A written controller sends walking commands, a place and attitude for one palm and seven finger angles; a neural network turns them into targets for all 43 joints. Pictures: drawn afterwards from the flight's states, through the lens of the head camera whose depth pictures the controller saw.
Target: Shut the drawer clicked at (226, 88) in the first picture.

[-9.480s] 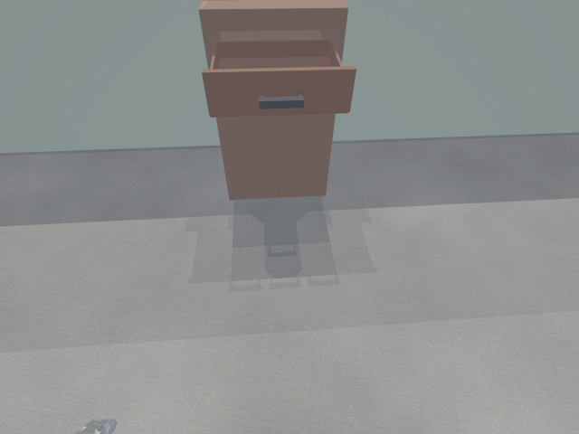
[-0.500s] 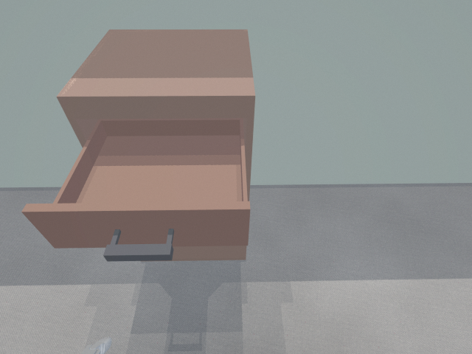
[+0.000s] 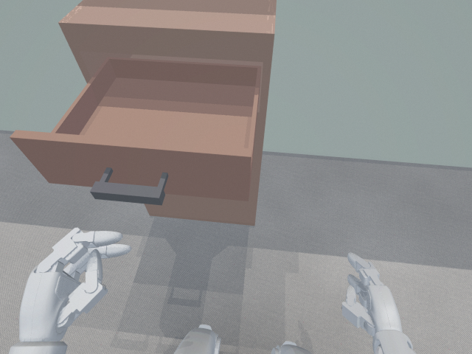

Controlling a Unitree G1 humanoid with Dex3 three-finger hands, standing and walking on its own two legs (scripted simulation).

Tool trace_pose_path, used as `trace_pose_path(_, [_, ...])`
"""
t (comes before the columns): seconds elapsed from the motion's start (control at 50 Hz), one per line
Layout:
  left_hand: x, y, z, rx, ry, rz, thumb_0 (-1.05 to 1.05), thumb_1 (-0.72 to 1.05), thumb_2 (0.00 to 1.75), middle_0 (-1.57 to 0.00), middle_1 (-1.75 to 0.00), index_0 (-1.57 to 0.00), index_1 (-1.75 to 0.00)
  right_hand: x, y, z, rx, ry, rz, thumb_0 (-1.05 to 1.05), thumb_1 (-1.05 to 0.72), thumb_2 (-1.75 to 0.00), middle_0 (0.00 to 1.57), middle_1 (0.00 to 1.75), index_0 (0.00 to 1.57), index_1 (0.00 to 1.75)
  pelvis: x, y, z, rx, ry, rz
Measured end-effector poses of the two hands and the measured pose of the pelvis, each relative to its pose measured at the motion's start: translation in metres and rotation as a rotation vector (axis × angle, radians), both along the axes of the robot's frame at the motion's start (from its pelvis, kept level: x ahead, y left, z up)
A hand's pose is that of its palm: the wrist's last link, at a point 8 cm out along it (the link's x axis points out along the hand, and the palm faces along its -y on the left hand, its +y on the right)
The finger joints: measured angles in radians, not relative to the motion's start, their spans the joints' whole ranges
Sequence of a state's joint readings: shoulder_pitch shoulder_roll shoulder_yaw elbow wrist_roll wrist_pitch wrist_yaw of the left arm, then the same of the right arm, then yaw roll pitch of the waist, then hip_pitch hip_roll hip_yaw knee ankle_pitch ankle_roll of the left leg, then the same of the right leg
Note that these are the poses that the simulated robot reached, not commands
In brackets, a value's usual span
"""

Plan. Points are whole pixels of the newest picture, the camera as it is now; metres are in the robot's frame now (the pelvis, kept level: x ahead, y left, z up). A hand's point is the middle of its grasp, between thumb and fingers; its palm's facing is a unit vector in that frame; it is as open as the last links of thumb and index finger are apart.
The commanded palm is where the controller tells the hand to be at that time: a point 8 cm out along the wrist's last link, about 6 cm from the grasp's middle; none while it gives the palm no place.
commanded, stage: raise the hand and make a fist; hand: left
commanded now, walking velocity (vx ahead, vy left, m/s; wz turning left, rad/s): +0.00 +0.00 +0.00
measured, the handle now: (132, 184) +0.39 +0.25 +0.04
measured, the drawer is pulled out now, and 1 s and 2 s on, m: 0.30 0.30 0.30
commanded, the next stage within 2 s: bring the fist close to the handle in 1.26 s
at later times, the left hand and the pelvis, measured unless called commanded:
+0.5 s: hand (102, 278) +0.20 +0.21 +0.09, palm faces -0.03 -1.00 -0.02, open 3.1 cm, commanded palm +0.18 +0.27 +0.11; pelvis +0.02 +0.04 +0.03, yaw -2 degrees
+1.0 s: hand (94, 246) +0.22 +0.21 +0.14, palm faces +0.04 -1.00 -0.03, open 3.2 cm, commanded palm +0.19 +0.26 +0.14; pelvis +0.03 +0.06 +0.04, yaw -2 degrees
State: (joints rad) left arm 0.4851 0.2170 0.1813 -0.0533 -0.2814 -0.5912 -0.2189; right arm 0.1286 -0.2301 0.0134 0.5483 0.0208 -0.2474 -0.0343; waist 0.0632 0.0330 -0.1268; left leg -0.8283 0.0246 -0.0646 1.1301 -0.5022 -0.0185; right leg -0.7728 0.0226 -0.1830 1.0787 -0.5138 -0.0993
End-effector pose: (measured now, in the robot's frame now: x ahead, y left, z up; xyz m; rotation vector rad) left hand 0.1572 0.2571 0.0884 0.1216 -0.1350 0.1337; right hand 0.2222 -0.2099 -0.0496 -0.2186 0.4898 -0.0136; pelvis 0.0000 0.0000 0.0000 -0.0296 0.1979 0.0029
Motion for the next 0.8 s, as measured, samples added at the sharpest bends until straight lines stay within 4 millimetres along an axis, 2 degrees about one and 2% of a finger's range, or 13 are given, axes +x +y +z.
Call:
trace_pose_path(0.04, [0.021, -0.013, 0.001, -0.003, 0.004, -0.124, 0.02, 0.91, 0.90, -0.70, -0.85, -0.70, -0.85, -0.013, 0.006, -0.014, 0.033, 0.044, -0.011, 0.01, -0.91, -0.90, 0.20, 0.30, 0.20, 0.30, -0.002, 0.000, 0.000, -0.001, 0.003, -0.001])
trace_pose_path(0.1, [0.053, -0.028, -0.015, -0.040, 0.168, -0.274, 0.01, 0.90, 0.90, -0.76, -0.92, -0.76, -0.91, -0.039, 0.007, -0.025, 0.067, 0.124, -0.067, 0.01, -0.91, -0.90, 0.21, 0.30, 0.20, 0.30, -0.002, 0.000, 0.005, 0.011, 0.003, -0.011])
trace_pose_path(0.16, [0.069, -0.026, -0.025, -0.094, 0.315, -0.259, 0.01, 0.90, 0.90, -0.82, -0.98, -0.82, -0.98, -0.064, -0.002, -0.025, 0.070, 0.194, -0.150, 0.01, -0.91, -0.90, 0.21, 0.30, 0.21, 0.30, 0.004, 0.002, 0.014, 0.026, -0.002, -0.030])
trace_pose_path(0.24, [0.064, -0.001, -0.006, -0.111, 0.277, -0.066, 0.02, 0.90, 0.90, -0.90, -1.07, -0.90, -1.06, -0.088, -0.019, -0.017, 0.042, 0.253, -0.252, 0.02, -0.90, -0.90, 0.21, 0.30, 0.21, 0.30, 0.016, 0.007, 0.026, 0.036, -0.014, -0.055])
trace_pose_path(0.3, [0.050, 0.017, 0.012, -0.051, 0.205, 0.004, 0.02, 0.90, 0.90, -0.96, -1.13, -0.96, -1.13, -0.093, -0.030, -0.009, 0.001, 0.268, -0.272, 0.02, -0.91, -0.90, 0.21, 0.30, 0.20, 0.30, 0.022, 0.013, 0.030, 0.033, -0.015, -0.056])
trace_pose_path(0.38, [0.031, 0.020, 0.010, -0.040, 0.219, -0.055, 0.01, 0.91, 0.90, -1.04, -1.22, -1.04, -1.22, -0.081, -0.033, 0.000, -0.048, 0.230, -0.248, 0.02, -0.91, -0.90, 0.20, 0.30, 0.20, 0.30, 0.023, 0.024, 0.031, 0.017, -0.014, -0.041])
trace_pose_path(0.46, [0.021, 0.010, -0.003, -0.098, 0.267, -0.145, 0.01, 0.91, 0.90, -1.12, -1.31, -1.12, -1.30, -0.057, -0.022, 0.015, -0.074, 0.136, -0.215, 0.02, -0.91, -0.90, 0.20, 0.30, 0.20, 0.30, 0.021, 0.036, 0.031, 0.004, -0.015, -0.036])
trace_pose_path(0.52, [0.023, 0.009, 0.004, -0.102, 0.219, -0.149, 0.02, 0.90, 0.90, -1.19, -1.37, -1.18, -1.37, -0.038, -0.005, 0.026, -0.070, 0.063, -0.175, 0.02, -0.91, -0.90, 0.20, 0.30, 0.20, 0.30, 0.021, 0.042, 0.031, -0.002, -0.022, -0.031])
trace_pose_path(0.64, [0.035, 0.015, 0.035, -0.096, 0.067, -0.101, 0.02, 0.90, 0.90, -1.30, -1.50, -1.30, -1.49, -0.009, 0.041, 0.041, -0.002, -0.030, -0.081, 0.01, -0.91, -0.90, 0.20, 0.30, 0.20, 0.30, 0.022, 0.054, 0.032, -0.014, -0.048, -0.022])
trace_pose_path(0.72, [0.040, 0.003, 0.035, -0.115, 0.124, -0.153, 0.01, 0.90, 0.90, -1.35, -1.55, -1.35, -1.54, -0.003, 0.066, 0.046, 0.045, -0.050, -0.040, 0.01, -0.91, -0.90, 0.21, 0.30, 0.20, 0.30, 0.024, 0.062, 0.034, -0.017, -0.065, -0.023])
trace_pose_path(0.8, [0.038, -0.004, 0.031, -0.108, 0.206, -0.184, 0.01, 0.90, 0.90, -1.37, -1.58, -1.37, -1.57, -0.006, 0.078, 0.047, 0.062, -0.034, -0.030, 0.01, -0.90, -0.90, 0.21, 0.30, 0.21, 0.30, 0.026, 0.066, 0.037, -0.014, -0.078, -0.031])
